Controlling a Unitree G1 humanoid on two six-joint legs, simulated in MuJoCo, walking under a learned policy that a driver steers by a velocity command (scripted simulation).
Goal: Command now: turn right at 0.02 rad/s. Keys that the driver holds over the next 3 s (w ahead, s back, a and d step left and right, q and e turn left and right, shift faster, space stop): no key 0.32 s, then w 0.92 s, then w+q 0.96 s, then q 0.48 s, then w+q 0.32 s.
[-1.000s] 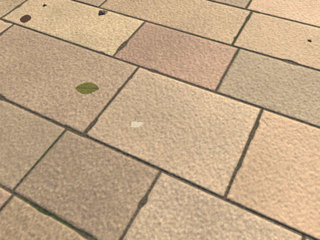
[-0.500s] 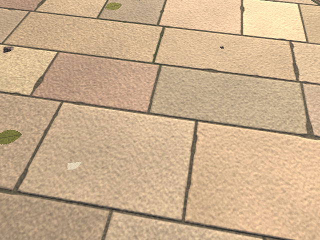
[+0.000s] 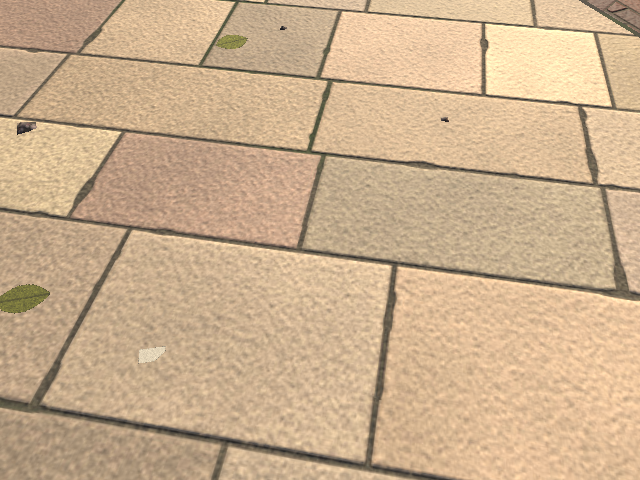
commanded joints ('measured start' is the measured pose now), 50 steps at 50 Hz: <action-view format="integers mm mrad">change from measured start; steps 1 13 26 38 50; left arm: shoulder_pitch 20 74 175 -30 -143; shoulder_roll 97 71 129 35 62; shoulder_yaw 22 11 61 52 50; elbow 0 116 151 52 -48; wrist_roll -1 -1 9 32 5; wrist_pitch -9 -7 -10 -60 -56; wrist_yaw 5 12 2 -65 -39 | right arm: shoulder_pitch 20 30 -20 251 280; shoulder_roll -96 -67 -27 -40 -94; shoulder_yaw -18 -4 -7 -20 -17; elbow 0 101 48 118 146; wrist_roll -1 -2 -24 -8 -10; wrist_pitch -8 -5 -38 -109 -118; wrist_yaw -5 -12 19 6 -7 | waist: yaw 4 6 35 2 59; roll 16 5 -130 80 120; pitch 12 34 99 99 22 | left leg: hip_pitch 13 5 -224 209 235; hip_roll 81 80 0 203 199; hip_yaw -90 -94 39 -230 -31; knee -67 -77 283 -296 -28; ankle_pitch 73 36 -203 2 911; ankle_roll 29 38 71 177 152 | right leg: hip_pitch -41 -54 -75 -591 -192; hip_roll -109 -108 -305 -103 19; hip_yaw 111 103 407 -54 -164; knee -96 -110 -277 610 165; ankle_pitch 73 42 -512 29 90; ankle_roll -27 -20 -194 -22 -96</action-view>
